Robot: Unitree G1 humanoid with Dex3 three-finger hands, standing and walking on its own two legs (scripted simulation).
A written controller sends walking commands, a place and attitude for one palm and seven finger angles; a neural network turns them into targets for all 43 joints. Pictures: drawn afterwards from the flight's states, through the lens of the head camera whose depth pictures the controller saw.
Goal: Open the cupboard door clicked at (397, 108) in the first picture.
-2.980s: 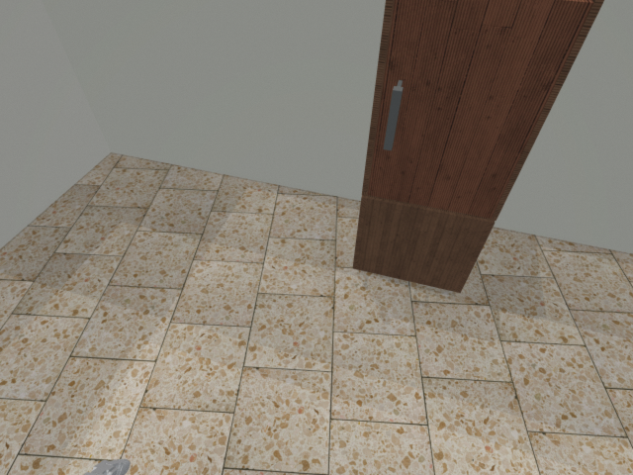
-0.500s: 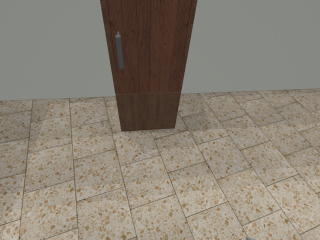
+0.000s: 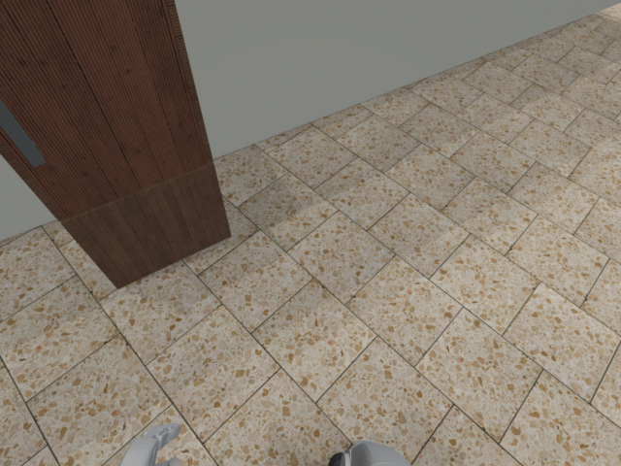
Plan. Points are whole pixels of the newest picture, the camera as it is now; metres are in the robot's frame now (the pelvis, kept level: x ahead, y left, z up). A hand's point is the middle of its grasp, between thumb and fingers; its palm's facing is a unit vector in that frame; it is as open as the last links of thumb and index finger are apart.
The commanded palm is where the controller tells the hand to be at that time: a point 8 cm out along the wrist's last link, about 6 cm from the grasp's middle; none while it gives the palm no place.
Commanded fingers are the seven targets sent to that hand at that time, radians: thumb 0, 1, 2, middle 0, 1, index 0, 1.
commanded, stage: turn to face it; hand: left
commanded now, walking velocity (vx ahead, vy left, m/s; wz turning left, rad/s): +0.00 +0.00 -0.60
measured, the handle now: (11, 122) +0.68 +0.58 -0.02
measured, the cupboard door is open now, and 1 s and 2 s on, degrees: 0 0 0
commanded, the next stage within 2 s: take the last steps up to it in 1.16 s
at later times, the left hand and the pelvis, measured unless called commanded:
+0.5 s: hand out of the picture +0.12 +0.24 -0.17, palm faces +0.15 -0.98 -0.16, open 7.4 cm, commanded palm none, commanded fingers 0.00 0.90 0.90 -0.20 -0.30 -0.20 -0.30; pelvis +0.06 +0.05 +0.01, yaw +6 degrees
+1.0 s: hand out of the picture +0.07 +0.22 -0.13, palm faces +0.37 -0.88 -0.28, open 7.4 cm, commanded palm none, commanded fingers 0.00 0.90 0.90 -0.20 -0.30 -0.20 -0.30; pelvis +0.04 -0.01 +0.01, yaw +21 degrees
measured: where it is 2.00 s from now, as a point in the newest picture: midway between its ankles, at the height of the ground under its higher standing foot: outside the picture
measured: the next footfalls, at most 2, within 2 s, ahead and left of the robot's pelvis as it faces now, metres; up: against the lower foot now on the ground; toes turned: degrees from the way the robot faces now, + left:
left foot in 0.40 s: +0.12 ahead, +0.14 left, +0.00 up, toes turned +11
right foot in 0.98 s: +0.11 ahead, -0.10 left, +0.00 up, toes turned +20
